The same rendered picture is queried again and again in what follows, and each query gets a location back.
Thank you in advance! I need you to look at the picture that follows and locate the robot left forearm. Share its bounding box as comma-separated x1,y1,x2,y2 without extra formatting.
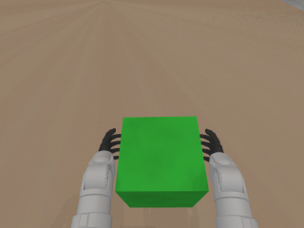
70,150,116,228

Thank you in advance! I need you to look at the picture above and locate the carton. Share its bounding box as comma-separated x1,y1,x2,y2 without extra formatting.
115,116,209,208

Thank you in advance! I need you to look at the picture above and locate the right robot hand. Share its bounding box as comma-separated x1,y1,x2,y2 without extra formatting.
199,128,224,162

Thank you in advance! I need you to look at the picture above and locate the robot right forearm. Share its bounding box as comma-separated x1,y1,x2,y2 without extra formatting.
208,152,258,228

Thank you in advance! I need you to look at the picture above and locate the left robot hand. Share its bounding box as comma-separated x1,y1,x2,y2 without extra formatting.
98,128,122,160

